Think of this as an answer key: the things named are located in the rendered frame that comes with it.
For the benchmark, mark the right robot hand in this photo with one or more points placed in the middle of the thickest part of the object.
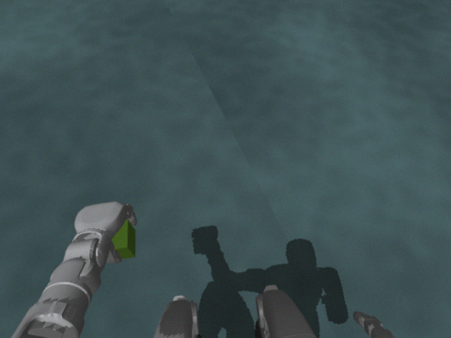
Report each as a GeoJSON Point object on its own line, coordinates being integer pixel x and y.
{"type": "Point", "coordinates": [371, 325]}

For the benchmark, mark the cube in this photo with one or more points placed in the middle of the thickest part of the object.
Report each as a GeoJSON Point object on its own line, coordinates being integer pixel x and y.
{"type": "Point", "coordinates": [124, 240]}

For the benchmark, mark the left robot hand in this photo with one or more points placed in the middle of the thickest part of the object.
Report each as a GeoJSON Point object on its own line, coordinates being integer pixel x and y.
{"type": "Point", "coordinates": [108, 217]}

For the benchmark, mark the left robot arm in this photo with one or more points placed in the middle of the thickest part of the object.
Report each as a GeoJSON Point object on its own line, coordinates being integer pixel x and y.
{"type": "Point", "coordinates": [60, 311]}

